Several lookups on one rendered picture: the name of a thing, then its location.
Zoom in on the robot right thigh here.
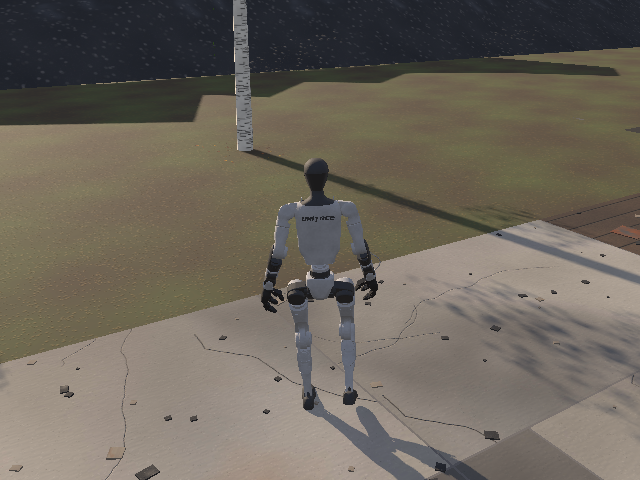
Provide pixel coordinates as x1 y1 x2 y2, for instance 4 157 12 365
334 277 355 340

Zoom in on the robot right hand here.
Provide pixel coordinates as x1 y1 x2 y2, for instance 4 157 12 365
355 277 378 300

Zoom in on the robot left forearm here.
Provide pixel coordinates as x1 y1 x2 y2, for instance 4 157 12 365
263 244 282 290

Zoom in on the robot left hand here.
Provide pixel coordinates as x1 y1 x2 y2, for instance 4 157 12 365
261 288 284 313

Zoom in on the robot right forearm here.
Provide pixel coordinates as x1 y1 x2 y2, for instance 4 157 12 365
357 239 376 281

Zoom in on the left robot upper arm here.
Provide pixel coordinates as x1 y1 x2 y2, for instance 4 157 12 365
272 202 297 260

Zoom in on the right robot upper arm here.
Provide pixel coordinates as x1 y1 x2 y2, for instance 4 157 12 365
338 200 367 255

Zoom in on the robot head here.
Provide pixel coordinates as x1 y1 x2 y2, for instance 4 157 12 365
300 158 335 206

